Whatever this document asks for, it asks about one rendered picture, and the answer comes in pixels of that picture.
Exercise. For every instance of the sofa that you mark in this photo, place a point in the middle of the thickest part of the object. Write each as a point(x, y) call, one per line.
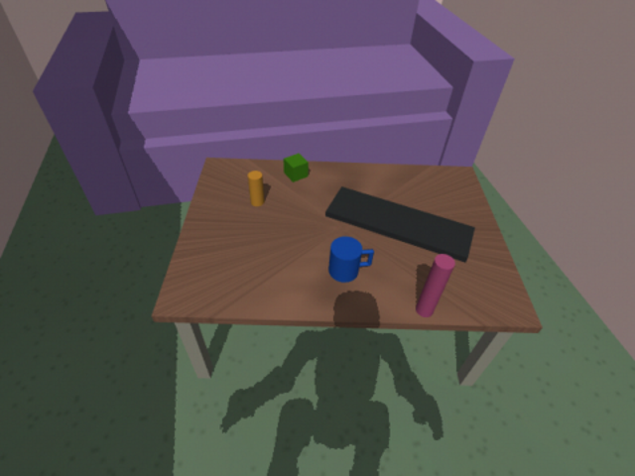
point(140, 95)

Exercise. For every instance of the coffee table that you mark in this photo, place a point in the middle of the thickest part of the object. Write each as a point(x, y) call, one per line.
point(235, 263)

